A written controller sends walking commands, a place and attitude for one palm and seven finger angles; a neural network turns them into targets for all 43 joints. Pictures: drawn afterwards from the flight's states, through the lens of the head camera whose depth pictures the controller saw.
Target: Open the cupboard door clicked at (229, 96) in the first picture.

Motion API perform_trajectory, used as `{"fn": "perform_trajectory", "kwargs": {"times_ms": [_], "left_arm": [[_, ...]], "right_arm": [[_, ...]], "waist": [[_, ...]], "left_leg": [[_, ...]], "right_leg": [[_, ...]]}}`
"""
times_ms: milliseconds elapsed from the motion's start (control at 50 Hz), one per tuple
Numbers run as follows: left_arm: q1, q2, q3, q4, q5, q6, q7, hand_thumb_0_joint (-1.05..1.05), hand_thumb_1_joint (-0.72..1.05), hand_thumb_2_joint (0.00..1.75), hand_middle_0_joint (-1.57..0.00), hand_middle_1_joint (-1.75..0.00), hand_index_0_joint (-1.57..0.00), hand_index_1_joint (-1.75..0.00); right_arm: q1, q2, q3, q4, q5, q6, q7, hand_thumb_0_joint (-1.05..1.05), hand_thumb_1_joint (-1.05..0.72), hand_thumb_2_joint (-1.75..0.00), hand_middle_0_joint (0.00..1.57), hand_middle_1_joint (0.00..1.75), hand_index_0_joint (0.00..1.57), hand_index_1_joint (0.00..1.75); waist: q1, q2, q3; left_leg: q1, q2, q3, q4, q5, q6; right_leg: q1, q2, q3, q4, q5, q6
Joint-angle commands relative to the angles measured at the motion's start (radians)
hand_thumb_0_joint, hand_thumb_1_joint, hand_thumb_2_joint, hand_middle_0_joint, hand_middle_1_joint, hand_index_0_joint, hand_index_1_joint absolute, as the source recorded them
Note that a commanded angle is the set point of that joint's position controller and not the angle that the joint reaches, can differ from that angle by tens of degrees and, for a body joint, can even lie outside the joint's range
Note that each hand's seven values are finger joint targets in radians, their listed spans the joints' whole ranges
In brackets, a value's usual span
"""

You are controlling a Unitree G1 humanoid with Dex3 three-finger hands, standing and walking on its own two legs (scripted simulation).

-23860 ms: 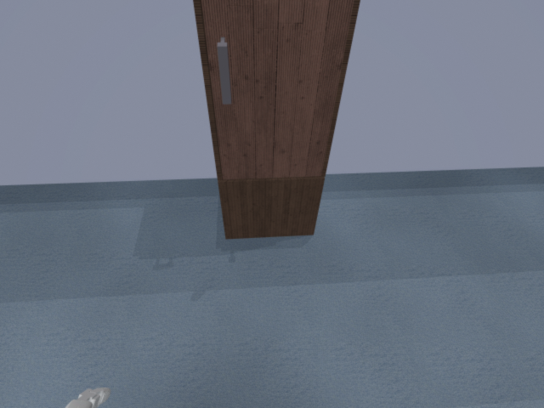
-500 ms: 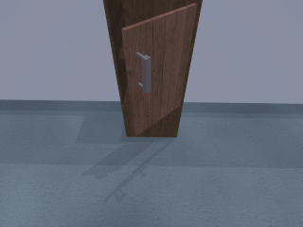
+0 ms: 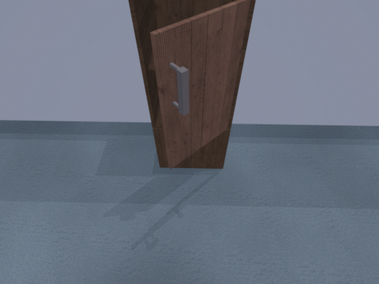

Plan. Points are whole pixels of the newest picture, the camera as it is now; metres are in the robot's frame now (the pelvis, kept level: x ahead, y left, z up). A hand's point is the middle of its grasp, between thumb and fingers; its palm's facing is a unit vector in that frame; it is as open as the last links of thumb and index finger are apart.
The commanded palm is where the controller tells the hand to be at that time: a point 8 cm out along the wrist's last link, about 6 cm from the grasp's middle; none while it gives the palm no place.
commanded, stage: look to check the result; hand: left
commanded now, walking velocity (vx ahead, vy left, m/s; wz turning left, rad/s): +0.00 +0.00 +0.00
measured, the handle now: (178, 89) +0.63 +0.07 +0.05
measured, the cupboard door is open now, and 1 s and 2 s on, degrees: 43 43 43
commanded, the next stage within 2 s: walk to a spot facing it in 0.16 s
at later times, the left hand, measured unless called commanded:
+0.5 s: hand out of the picture +0.01 +0.18 -0.18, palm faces -0.01 -0.98 -0.20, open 7.4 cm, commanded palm none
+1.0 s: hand out of the picture +0.11 +0.15 -0.17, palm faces -0.27 -0.91 -0.31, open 7.4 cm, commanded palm none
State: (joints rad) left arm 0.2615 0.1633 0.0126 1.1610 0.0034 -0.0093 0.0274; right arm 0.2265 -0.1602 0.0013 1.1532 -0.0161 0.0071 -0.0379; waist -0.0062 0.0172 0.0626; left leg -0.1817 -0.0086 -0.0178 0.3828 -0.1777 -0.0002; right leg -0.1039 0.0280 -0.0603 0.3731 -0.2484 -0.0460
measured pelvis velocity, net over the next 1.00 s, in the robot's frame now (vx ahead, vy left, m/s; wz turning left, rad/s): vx -0.01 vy -0.04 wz -0.34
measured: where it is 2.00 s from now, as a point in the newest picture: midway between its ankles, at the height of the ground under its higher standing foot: outside the picture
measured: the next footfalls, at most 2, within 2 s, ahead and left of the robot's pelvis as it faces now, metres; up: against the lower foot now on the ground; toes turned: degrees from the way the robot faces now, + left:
right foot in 0.86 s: -0.01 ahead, -0.14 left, +0.00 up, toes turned -16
left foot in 1.24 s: +0.09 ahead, +0.08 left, +0.00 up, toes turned -27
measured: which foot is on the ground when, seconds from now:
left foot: down 0.00-0.84, up 0.86-1.00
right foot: down 0.00-0.62, up 0.64-0.84, down 0.86-1.00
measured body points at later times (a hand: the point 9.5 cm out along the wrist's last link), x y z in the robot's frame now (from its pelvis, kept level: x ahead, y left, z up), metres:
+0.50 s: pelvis +0.00 +0.00 -0.01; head +0.03 +0.00 +0.44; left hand +0.02 +0.23 -0.17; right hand +0.00 -0.23 -0.17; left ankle +0.02 +0.12 -0.74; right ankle -0.03 -0.09 -0.74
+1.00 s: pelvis -0.01 -0.04 -0.01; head +0.03 -0.08 +0.44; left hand +0.13 +0.20 -0.14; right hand -0.01 -0.31 -0.17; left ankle +0.00 +0.11 -0.68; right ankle -0.04 -0.13 -0.74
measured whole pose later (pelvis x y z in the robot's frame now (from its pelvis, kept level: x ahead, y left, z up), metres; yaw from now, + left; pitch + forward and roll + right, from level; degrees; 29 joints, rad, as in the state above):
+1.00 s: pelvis -0.01 -0.04 -0.01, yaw -20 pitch +1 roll +2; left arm 0.18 0.21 0.08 0.96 0.03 0.03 0.01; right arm 0.12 -0.24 -0.07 0.95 -0.01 0.06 -0.03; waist 0.01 0.02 0.12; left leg -0.45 0.06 0.05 1.05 -0.48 -0.05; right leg -0.28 0.03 0.06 0.57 -0.29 -0.05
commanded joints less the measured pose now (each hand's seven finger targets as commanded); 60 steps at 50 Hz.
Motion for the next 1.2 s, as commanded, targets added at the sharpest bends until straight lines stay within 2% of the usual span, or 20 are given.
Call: {"fn": "perform_trajectory", "kwargs": {"times_ms": [0,260,500,560,600,620,680,740,780,800,820,840,860,880,900,960,1080,1140,1160,1180], "left_arm": [[0.060,0.115,0.013,-0.028,-0.001,-0.012,0.009,0.00,0.90,0.90,-0.20,-0.30,-0.20,-0.30],[0.067,0.103,0.013,-0.031,-0.001,-0.013,0.010,0.00,0.90,0.90,-0.20,-0.30,-0.20,-0.30],[0.002,0.162,0.083,-0.126,0.012,0.036,-0.006,0.00,0.90,0.90,-0.20,-0.30,-0.20,-0.30],[-0.025,0.141,0.086,-0.161,0.012,0.041,-0.016,0.00,0.90,0.90,-0.20,-0.30,-0.20,-0.30],[-0.050,0.116,0.086,-0.190,0.012,0.048,-0.025,0.00,0.90,0.90,-0.20,-0.30,-0.20,-0.30],[-0.065,0.115,0.089,-0.201,0.014,0.051,-0.028,0.00,0.90,0.90,-0.20,-0.30,-0.20,-0.30],[-0.072,0.103,0.093,-0.217,0.015,0.054,-0.043,0.00,0.90,0.90,-0.20,-0.30,-0.20,-0.30],[-0.038,0.094,0.086,-0.221,0.013,0.051,-0.049,0.00,0.90,0.90,-0.20,-0.30,-0.20,-0.30],[0.018,0.118,0.094,-0.211,0.016,0.045,-0.049,0.00,0.90,0.90,-0.20,-0.30,-0.20,-0.30],[0.057,0.170,0.104,-0.202,0.022,0.035,-0.043,0.00,0.90,0.90,-0.20,-0.30,-0.20,-0.30],[0.064,0.298,0.126,-0.209,0.035,0.020,-0.024,0.00,0.90,0.90,-0.20,-0.30,-0.20,-0.30],[0.099,0.329,0.130,-0.208,0.021,0.024,-0.014,0.00,0.90,0.90,-0.20,-0.30,-0.20,-0.30],[0.066,0.321,0.125,-0.218,0.020,0.026,-0.010,0.00,0.90,0.90,-0.20,-0.30,-0.20,-0.30],[0.000,0.279,0.122,-0.239,0.024,0.029,-0.005,0.00,0.90,0.90,-0.20,-0.30,-0.20,-0.30],[-0.042,0.262,0.118,-0.252,0.026,0.029,-0.001,0.00,0.90,0.90,-0.20,-0.30,-0.20,-0.30],[-0.041,0.253,0.114,-0.267,0.025,0.022,0.001,0.00,0.90,0.90,-0.20,-0.30,-0.20,-0.30],[-0.009,0.264,0.121,-0.267,0.027,0.027,-0.003,0.00,0.90,0.90,-0.20,-0.30,-0.20,-0.30],[-0.046,0.253,0.121,-0.279,0.022,0.032,-0.003,0.00,0.90,0.90,-0.20,-0.30,-0.20,-0.30],[-0.074,0.239,0.116,-0.287,0.016,0.035,-0.005,0.00,0.90,0.90,-0.20,-0.30,-0.20,-0.30],[-0.073,0.191,0.105,-0.303,0.006,0.038,-0.009,0.00,0.90,0.90,-0.20,-0.30,-0.20,-0.30]], "right_arm": [[0.057,-0.104,-0.012,-0.025,0.000,-0.010,-0.004,0.00,-0.90,-0.90,0.20,0.30,0.20,0.30],[0.060,-0.093,-0.010,-0.022,-0.001,-0.012,-0.006,0.00,-0.90,-0.90,0.20,0.30,0.20,0.30],[0.049,-0.118,-0.066,-0.106,-0.002,0.018,-0.023,0.00,-0.90,-0.90,0.20,0.30,0.20,0.30],[0.059,-0.160,-0.075,-0.126,-0.008,0.010,-0.027,0.00,-0.90,-0.90,0.20,0.30,0.20,0.30],[0.085,-0.208,-0.089,-0.137,-0.014,0.000,-0.031,0.00,-0.90,-0.90,0.20,0.30,0.20,0.30],[0.087,-0.210,-0.086,-0.146,-0.016,-0.005,-0.032,0.00,-0.90,-0.90,0.20,0.30,0.20,0.30],[0.018,-0.216,-0.086,-0.185,-0.024,-0.011,-0.030,0.00,-0.90,-0.90,0.20,0.30,0.20,0.30],[-0.021,-0.239,-0.093,-0.207,-0.026,-0.004,-0.021,0.00,-0.90,-0.90,0.20,0.30,0.20,0.30],[-0.036,-0.247,-0.100,-0.217,-0.017,0.004,-0.014,0.00,-0.90,-0.90,0.20,0.30,0.20,0.30],[-0.045,-0.222,-0.100,-0.229,-0.006,0.009,-0.009,0.00,-0.90,-0.90,0.20,0.30,0.20,0.30],[-0.040,-0.142,-0.087,-0.268,0.003,0.012,0.002,0.00,-0.90,-0.90,0.20,0.30,0.20,0.30],[-0.110,-0.159,-0.086,-0.290,0.001,0.021,0.005,0.00,-0.90,-0.90,0.20,0.30,0.20,0.30],[-0.102,-0.157,-0.087,-0.291,0.005,0.025,0.010,0.00,-0.90,-0.90,0.20,0.30,0.20,0.30],[-0.131,-0.152,-0.089,-0.290,0.004,0.025,0.011,0.00,-0.90,-0.90,0.20,0.30,0.20,0.30],[-0.127,-0.154,-0.089,-0.290,0.002,0.026,0.009,0.00,-0.90,-0.90,0.20,0.30,0.20,0.30],[-0.112,-0.126,-0.080,-0.287,0.007,0.024,0.012,0.00,-0.90,-0.90,0.20,0.30,0.20,0.30],[-0.137,-0.125,-0.079,-0.321,0.015,0.014,0.004,0.00,-0.90,-0.90,0.20,0.30,0.20,0.30],[-0.067,-0.133,-0.078,-0.305,0.020,0.004,-0.004,0.00,-0.90,-0.90,0.20,0.30,0.20,0.30],[-0.019,-0.144,-0.078,-0.288,0.020,-0.003,-0.009,0.00,-0.90,-0.90,0.20,0.30,0.20,0.30],[0.020,-0.204,-0.086,-0.278,0.012,-0.014,-0.014,0.00,-0.90,-0.90,0.20,0.30,0.20,0.30]], "waist": [[0.000,-0.022,-0.008],[0.002,-0.006,0.001],[-0.011,-0.045,-0.013],[-0.016,0.088,-0.020],[-0.022,0.228,-0.035],[-0.018,0.215,-0.047],[0.015,0.120,-0.065],[0.028,0.126,-0.085],[0.055,0.077,-0.092],[0.074,-0.050,-0.090],[0.072,-0.383,-0.077],[0.116,-0.337,-0.060],[0.083,-0.240,-0.047],[0.058,-0.199,-0.021],[0.037,-0.219,-0.030],[0.028,-0.137,-0.095],[0.043,-0.175,-0.120],[0.003,-0.145,-0.147],[-0.026,-0.117,-0.157],[-0.041,0.052,-0.168]], "left_leg": [[0.028,0.095,-0.069,-0.035,0.144,0.028],[0.025,0.095,-0.066,-0.036,0.149,0.026],[-0.016,0.114,0.045,0.132,-0.006,0.004],[0.032,0.224,-0.065,0.024,0.026,0.057],[0.054,0.400,-0.218,-0.110,0.109,0.173],[0.067,0.434,-0.226,-0.117,0.166,0.209],[0.046,0.406,-0.098,-0.068,0.270,0.188],[0.008,0.363,0.012,-0.001,0.245,0.130],[-0.032,0.314,0.091,0.117,0.168,0.071],[-0.108,0.241,0.140,0.258,0.032,0.014],[-0.350,0.091,0.208,0.496,-0.340,-0.055],[-0.382,0.063,0.091,0.681,-0.472,-0.051],[-0.399,0.087,0.030,0.757,-0.420,-0.044],[-0.414,0.092,0.017,0.768,-0.359,-0.046],[-0.411,0.097,0.009,0.765,-0.326,-0.052],[-0.328,0.073,0.032,0.656,-0.283,-0.063],[-0.270,0.029,0.023,0.446,-0.276,-0.056],[-0.123,0.020,0.012,0.208,-0.173,-0.048],[0.013,0.033,0.015,0.075,-0.067,-0.044],[0.164,0.173,-0.115,-0.053,-0.010,-0.005]], "right_leg": [[-0.050,-0.138,0.106,-0.083,0.134,-0.003],[-0.045,-0.136,0.104,-0.083,0.143,-0.002],[-0.162,-0.159,0.254,0.022,0.239,-0.059],[-0.248,-0.059,0.184,0.163,0.169,-0.015],[-0.335,0.005,0.076,0.480,-0.216,0.023],[-0.358,-0.022,0.090,0.598,-0.310,0.028],[-0.348,-0.064,0.097,0.608,-0.283,0.040],[-0.223,-0.053,0.027,0.414,-0.230,0.043],[-0.107,-0.035,-0.007,0.202,-0.038,0.043],[-0.024,-0.080,0.071,0.031,0.125,0.027],[0.065,-0.339,0.475,-0.086,0.357,-0.075],[0.010,-0.410,0.552,-0.064,0.487,-0.169],[-0.028,-0.393,0.500,-0.060,0.322,-0.204],[-0.065,-0.322,0.490,-0.049,0.277,-0.191],[-0.058,-0.292,0.465,-0.020,0.338,-0.179],[-0.027,-0.248,0.392,0.025,0.474,-0.157],[0.014,-0.225,0.463,0.044,0.521,-0.160],[-0.046,-0.189,0.476,0.102,0.535,-0.114],[-0.132,-0.154,0.453,0.136,0.461,-0.072],[-0.293,-0.054,0.364,0.225,0.219,-0.015]]}}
